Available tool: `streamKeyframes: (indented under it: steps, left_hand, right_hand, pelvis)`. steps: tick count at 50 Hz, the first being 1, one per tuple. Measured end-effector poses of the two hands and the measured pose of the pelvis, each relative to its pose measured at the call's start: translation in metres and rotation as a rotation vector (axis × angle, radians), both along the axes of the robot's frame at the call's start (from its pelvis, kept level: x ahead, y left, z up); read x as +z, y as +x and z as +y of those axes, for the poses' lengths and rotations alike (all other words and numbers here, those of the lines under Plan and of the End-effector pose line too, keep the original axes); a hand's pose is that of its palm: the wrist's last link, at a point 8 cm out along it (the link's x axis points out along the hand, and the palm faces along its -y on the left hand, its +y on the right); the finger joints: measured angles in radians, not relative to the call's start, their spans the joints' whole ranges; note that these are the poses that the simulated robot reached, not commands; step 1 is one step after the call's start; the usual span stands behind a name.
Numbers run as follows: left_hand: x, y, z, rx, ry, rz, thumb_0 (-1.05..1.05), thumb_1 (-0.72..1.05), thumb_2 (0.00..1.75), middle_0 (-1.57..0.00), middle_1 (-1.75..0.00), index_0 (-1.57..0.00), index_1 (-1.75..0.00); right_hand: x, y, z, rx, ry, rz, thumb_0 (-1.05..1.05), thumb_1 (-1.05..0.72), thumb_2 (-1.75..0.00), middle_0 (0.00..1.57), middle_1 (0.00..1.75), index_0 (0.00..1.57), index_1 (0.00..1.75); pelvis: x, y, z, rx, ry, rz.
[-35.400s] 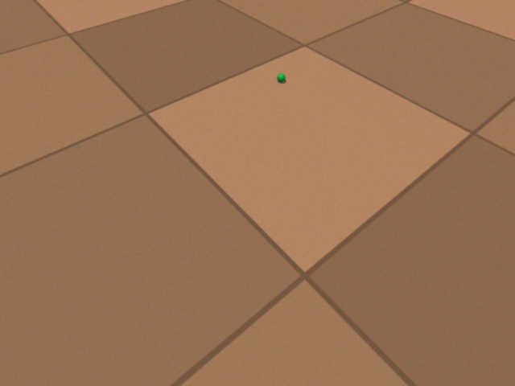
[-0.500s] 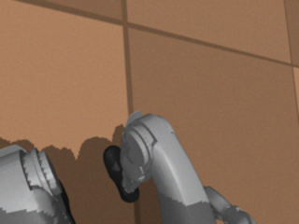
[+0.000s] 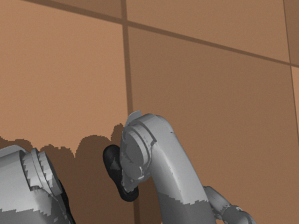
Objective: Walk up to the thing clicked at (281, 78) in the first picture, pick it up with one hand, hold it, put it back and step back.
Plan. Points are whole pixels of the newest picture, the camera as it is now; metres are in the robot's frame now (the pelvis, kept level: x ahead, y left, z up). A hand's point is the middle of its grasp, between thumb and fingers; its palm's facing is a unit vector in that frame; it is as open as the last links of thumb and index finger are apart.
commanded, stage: open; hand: left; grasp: from above
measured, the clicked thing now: out of the picture +0.44 +0.37 -0.28
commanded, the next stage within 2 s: withdraw in 0.26 s
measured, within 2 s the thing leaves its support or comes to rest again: neither
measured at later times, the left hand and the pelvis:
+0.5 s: hand out of the picture +0.44 +0.37 -0.25, palm faces -0.41 -0.18 -0.90, open 13.7 cm; pelvis +0.00 +0.00 +0.00, yaw +0 degrees
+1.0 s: hand out of the picture +0.41 +0.37 -0.10, palm faces -0.48 -0.15 -0.86, open 14.1 cm; pelvis -0.01 -0.01 +0.05, yaw +7 degrees
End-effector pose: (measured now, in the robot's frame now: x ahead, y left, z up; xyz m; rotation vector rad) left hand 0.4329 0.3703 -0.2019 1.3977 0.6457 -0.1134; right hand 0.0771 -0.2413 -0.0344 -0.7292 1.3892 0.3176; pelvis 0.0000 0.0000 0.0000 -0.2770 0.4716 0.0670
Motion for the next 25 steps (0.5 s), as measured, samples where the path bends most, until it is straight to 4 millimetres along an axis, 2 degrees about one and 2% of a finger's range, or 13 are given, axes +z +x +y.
streamKeyframes:
  steps: [15,25]
  left_hand:
    - [0.0004,0.0007,-0.0047,-0.039,-0.005,-0.014,0.0,-0.4,0.88,-0.11,-1.05,-0.14,-1.02]
    - [0.0055,0.0069,-0.0001,-0.017,0.014,-0.043,0.0,-0.44,0.93,-0.09,-1.05,-0.11,-1.02]
  right_hand:
    - [0.0021,-0.0038,0.0002,0.009,-0.011,-0.004,0.0,-0.9,-0.9,0.2,0.3,0.21,0.3]
    - [0.0026,-0.0027,0.0002,0.01,-0.003,-0.006,0.0,-0.9,-0.9,0.2,0.3,0.21,0.3]
  pelvis:
    - [-0.001,-0.0027,-0.0001,-0.004,-0.001,-0.012]
    - [-0.001,-0.0014,-0.0004,-0.004,0.001,-0.003]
